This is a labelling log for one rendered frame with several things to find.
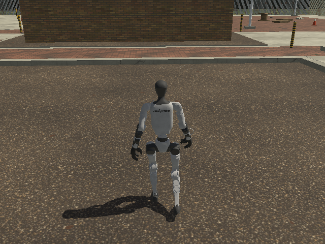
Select robot right forearm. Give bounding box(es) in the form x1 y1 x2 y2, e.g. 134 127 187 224
182 121 191 140

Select robot right hand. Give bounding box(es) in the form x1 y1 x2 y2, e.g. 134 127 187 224
180 138 192 148

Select robot left hand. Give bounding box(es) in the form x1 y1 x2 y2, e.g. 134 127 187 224
131 147 142 161

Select robot right upper arm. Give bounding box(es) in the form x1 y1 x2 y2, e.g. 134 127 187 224
172 102 186 129

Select robot right foot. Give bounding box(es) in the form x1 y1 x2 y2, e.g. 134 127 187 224
173 205 181 214

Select robot right shin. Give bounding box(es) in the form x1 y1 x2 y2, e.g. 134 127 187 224
173 171 180 207

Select robot left forearm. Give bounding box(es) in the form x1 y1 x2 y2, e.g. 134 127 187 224
132 124 143 148

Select robot left upper arm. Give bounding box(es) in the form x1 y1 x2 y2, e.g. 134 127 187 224
138 103 151 131

